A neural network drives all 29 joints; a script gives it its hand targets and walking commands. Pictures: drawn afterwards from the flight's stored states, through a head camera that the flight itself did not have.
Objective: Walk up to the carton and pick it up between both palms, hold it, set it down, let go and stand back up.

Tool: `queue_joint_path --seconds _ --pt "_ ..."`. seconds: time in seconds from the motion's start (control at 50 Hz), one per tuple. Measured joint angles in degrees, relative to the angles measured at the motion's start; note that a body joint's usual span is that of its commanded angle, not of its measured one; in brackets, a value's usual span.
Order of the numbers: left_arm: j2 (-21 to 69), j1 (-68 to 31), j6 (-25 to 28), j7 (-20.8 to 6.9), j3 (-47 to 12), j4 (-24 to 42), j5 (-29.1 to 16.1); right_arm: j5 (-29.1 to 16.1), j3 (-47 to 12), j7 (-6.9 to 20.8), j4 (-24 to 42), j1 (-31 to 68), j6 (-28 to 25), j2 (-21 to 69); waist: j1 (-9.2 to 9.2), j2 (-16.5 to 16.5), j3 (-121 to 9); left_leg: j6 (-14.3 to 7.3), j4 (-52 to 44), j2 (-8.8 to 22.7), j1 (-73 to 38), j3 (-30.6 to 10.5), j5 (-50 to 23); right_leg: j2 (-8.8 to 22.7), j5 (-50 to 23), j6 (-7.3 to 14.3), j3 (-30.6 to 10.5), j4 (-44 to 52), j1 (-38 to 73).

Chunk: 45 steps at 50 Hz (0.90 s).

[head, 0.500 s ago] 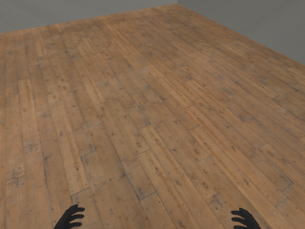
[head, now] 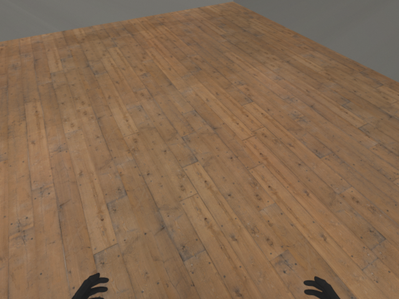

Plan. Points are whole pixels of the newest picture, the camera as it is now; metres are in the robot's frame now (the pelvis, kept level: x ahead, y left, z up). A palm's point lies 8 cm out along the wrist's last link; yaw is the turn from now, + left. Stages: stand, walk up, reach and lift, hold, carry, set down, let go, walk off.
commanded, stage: stand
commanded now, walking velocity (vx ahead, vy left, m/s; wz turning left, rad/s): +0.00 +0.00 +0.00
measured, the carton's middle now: out of the picture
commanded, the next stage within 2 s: walk up in 1.08 s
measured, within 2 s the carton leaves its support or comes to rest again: neither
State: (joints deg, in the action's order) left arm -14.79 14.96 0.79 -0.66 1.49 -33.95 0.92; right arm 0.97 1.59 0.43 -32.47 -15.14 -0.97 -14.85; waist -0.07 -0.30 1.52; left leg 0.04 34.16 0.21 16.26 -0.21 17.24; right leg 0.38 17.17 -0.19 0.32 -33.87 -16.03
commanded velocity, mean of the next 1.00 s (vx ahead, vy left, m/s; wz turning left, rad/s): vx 0.00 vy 0.00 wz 0.00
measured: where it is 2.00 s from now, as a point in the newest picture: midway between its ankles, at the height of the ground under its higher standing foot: outside the picture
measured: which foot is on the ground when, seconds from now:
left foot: down 0.00-1.00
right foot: down 0.00-1.00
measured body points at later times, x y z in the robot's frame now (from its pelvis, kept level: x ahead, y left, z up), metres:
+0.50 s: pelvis +0.00 +0.00 +0.00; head +0.01 +0.00 +0.45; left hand +0.14 +0.26 -0.09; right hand +0.14 -0.25 -0.09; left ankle +0.01 +0.12 -0.73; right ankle +0.01 -0.12 -0.73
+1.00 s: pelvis +0.00 +0.00 +0.00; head +0.01 +0.00 +0.45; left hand +0.12 +0.26 -0.10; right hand +0.13 -0.26 -0.09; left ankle +0.01 +0.12 -0.73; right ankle +0.01 -0.12 -0.73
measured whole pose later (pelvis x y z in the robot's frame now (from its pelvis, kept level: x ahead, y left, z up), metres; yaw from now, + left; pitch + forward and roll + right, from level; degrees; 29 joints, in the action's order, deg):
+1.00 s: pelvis +0.00 +0.00 +0.00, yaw +0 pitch -1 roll +0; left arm -15.3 15.7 0.4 -0.5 1.0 -35.9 0.7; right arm 0.8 1.0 0.3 -34.5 -16.3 -1.0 -15.5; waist -0.1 -0.3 1.9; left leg -0.2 32.1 0.0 15.5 -0.2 15.8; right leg 0.6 15.7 -0.4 0.3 -31.7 -15.2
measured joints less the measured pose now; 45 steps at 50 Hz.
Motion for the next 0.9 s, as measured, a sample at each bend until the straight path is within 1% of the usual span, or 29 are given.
queue_joint_path --seconds 0.9 --pt "-0.29 0.49 -0.4 0.12 -0.35 -1.71 -0.2 -0.36 -0.41 -0.16 -1.58 -0.88 0.12 -0.76 0.04 -0.01 0.19 -0.18 -1.88 -0.14 -0.84 -0.03 -1.29 0.14 -1.36 -0.17 0.03 2.06 0.97"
